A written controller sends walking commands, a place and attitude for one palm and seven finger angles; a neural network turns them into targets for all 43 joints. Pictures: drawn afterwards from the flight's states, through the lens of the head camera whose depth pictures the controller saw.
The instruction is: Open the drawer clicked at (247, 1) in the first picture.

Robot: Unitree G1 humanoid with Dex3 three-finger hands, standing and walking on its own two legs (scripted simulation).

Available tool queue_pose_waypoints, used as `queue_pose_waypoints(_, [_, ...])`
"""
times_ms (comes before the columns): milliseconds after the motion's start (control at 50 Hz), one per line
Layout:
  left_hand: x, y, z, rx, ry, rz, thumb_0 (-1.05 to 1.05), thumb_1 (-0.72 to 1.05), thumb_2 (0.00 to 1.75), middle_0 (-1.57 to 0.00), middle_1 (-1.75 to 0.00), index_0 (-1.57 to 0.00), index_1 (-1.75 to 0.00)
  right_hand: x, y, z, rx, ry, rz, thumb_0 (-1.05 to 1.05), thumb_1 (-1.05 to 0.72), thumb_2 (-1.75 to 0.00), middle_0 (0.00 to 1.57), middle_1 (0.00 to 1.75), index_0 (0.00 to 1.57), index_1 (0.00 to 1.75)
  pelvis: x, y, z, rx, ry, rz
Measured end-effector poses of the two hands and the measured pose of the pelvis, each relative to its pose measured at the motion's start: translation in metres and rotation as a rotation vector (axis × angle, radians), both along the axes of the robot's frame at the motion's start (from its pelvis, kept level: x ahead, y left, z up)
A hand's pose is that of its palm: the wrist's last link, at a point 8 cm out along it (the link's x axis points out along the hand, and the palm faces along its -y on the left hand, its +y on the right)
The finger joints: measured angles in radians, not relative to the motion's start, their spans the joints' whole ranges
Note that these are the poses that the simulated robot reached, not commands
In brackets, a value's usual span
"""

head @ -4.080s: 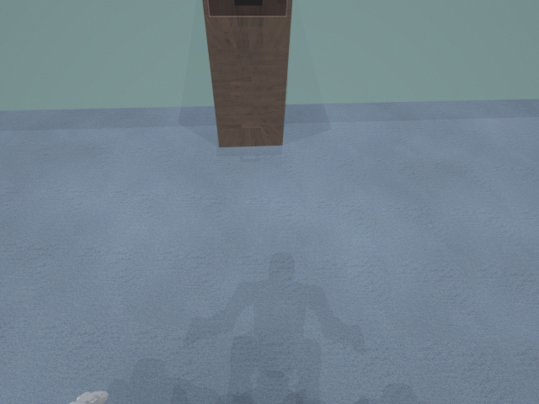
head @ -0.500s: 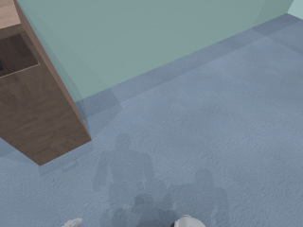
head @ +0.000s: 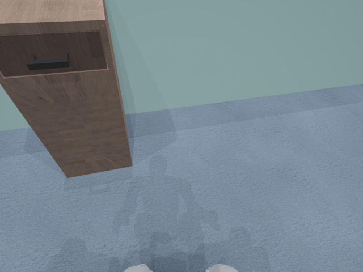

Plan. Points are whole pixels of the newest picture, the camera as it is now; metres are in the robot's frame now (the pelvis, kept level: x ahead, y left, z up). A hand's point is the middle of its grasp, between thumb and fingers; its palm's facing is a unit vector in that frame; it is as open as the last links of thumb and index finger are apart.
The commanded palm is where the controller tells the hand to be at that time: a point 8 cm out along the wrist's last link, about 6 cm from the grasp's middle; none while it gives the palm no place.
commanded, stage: turn to face it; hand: left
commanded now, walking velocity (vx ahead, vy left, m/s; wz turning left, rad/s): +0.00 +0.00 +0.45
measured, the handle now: (49, 60) +0.69 +0.45 +0.03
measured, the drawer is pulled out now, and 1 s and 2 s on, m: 0.00 0.00 0.00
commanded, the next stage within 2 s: take the last steps up to it in 0.40 s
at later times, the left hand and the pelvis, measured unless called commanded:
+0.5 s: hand out of the picture +0.02 +0.12 -0.13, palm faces +0.24 -0.93 -0.27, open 7.4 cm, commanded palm none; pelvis +0.00 -0.08 +0.02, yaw +13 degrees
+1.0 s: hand out of the picture -0.12 +0.16 -0.16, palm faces +0.40 -0.90 -0.18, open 7.4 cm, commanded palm none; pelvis +0.01 +0.00 +0.02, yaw +19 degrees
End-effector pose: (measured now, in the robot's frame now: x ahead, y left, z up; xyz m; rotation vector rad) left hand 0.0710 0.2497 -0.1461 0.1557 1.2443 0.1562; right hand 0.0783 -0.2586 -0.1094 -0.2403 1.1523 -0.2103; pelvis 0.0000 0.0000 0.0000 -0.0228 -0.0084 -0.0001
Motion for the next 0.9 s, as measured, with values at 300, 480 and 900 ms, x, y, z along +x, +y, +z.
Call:
queue_pose_waypoints(300, [-0.026, -0.022, 0.037, 0.108, -0.034, 0.123, 0.01, 0.91, 0.9, -0.2, -0.3, -0.19, -0.3, 0.027, -0.017, -0.023, 0.115, 0.047, 0.114, 0.01, -0.9, -0.9, 0.21, 0.3, 0.21, 0.3, 0.005, -0.044, 0.006, 0.03, 0.011, 0.134])
queue_pose_waypoints(480, [-0.064, -0.08, 0.049, 0.086, -0.029, 0.204, 0.01, 0.91, 0.9, -0.2, -0.3, -0.2, -0.3, 0.035, -0.048, -0.026, 0.134, 0.1, 0.173, 0.01, -0.91, -0.9, 0.2, 0.3, 0.2, 0.29, 0.003, -0.075, 0.016, 0.065, -0.007, 0.224])
queue_pose_waypoints(900, [-0.244, -0.08, 0.015, -0.08, 0.32, 0.481, 0.01, 0.91, 0.9, -0.2, -0.3, -0.2, -0.3, 0.104, 0.052, 0.003, 0.076, -0.034, 0.443, 0.01, -0.91, -0.9, 0.2, 0.3, 0.2, 0.29, -0.004, -0.019, 0.01, 0.013, 0.002, 0.334])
